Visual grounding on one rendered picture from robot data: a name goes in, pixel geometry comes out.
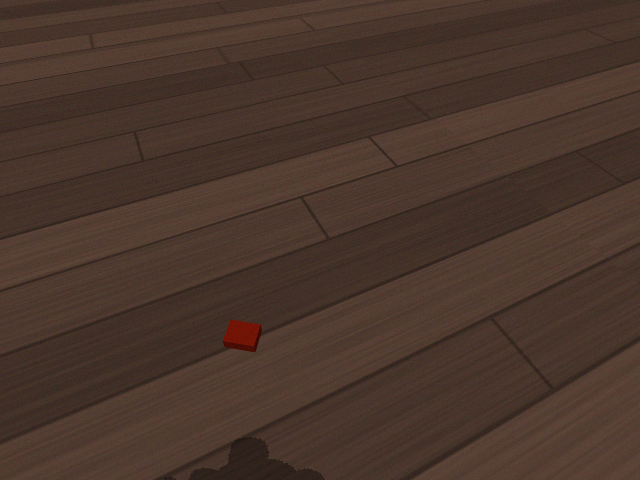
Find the small box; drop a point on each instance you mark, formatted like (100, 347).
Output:
(242, 335)

